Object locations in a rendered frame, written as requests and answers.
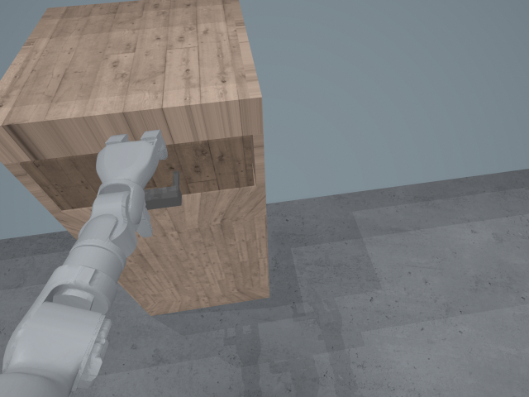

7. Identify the drawer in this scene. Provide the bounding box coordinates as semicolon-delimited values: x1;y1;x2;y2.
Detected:
20;135;254;210

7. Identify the robot left hand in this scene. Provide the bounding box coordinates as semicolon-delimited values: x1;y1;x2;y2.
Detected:
96;130;168;237

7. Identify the left robot upper arm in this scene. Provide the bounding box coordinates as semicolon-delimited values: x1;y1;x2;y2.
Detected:
0;301;112;397

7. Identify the cabinet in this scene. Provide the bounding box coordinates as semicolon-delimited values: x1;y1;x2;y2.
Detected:
0;0;269;316

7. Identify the robot left forearm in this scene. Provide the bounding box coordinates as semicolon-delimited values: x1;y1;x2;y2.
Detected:
2;179;145;373

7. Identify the handle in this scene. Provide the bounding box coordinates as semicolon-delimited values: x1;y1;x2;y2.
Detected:
144;171;182;210

